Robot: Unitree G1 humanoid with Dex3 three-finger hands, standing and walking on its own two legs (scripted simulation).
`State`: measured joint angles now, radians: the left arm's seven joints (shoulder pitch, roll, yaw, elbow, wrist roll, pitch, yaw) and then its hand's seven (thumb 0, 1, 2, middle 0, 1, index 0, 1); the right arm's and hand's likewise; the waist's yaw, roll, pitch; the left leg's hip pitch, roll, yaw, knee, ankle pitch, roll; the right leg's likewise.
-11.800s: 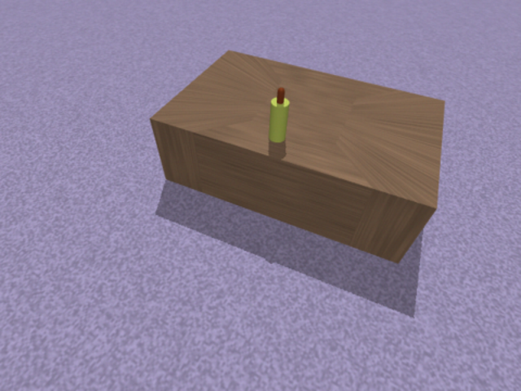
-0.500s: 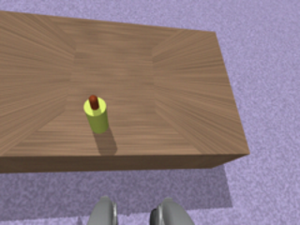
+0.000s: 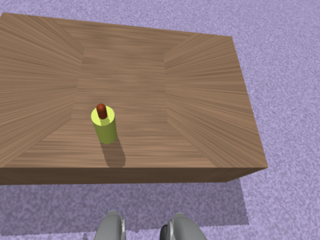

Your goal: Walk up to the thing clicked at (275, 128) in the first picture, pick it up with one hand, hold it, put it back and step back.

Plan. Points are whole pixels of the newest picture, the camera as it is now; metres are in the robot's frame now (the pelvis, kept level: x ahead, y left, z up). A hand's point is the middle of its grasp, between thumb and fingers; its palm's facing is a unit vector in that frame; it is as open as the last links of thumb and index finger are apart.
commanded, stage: go down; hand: left
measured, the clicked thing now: (104, 122) +0.48 +0.15 -0.19
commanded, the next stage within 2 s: none
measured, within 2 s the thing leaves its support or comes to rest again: neither
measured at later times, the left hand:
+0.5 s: hand out of the picture +0.42 +0.36 +0.06, palm faces +0.12 -0.99 -0.01, open 17.3 cm
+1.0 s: hand out of the picture +0.42 +0.36 +0.07, palm faces +0.11 -0.99 +0.00, open 17.2 cm
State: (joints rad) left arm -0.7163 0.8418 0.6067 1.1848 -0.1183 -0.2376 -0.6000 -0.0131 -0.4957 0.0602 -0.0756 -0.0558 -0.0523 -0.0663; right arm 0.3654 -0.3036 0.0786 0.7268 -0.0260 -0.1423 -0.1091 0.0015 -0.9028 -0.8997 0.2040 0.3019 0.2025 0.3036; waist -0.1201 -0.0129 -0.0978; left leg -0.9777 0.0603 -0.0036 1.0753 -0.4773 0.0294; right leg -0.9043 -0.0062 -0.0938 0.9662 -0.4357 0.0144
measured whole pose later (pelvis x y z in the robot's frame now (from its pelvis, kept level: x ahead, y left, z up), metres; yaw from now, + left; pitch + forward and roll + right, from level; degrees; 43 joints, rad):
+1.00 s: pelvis -0.01 +0.00 -0.01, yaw +0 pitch +22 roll -5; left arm -0.75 0.86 0.64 1.20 -0.17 -0.28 -0.64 -0.01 -0.47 0.04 -0.07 -0.05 -0.05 -0.05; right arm 0.35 -0.30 0.09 0.74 -0.03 -0.14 -0.11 0.00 -0.91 -0.90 0.20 0.30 0.20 0.30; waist -0.12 -0.01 -0.10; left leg -1.03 0.06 -0.01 1.11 -0.48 0.03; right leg -0.95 -0.01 -0.10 1.01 -0.44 0.01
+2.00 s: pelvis -0.01 +0.00 -0.01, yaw +0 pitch +23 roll -5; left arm -0.78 0.87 0.67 1.19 -0.18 -0.29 -0.64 -0.01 -0.49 0.04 -0.06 -0.06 -0.05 -0.05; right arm 0.35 -0.30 0.09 0.73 -0.03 -0.14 -0.11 0.00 -0.91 -0.90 0.20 0.30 0.20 0.30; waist -0.12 -0.01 -0.10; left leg -1.04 0.06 -0.01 1.12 -0.49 0.03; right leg -0.97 -0.01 -0.10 1.02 -0.45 0.01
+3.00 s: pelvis -0.04 -0.01 -0.11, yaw -2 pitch +33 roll -6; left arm -0.84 0.71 0.64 1.22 -0.17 -0.51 -0.56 -0.02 -0.60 0.03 -0.04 -0.07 -0.04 -0.06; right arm 0.24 -0.30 0.10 0.67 -0.08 -0.14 -0.04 0.00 -0.89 -0.89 0.20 0.30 0.20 0.30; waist -0.18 -0.03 -0.13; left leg -1.55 0.06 -0.03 1.57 -0.60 0.03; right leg -1.49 -0.01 -0.09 1.49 -0.58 0.00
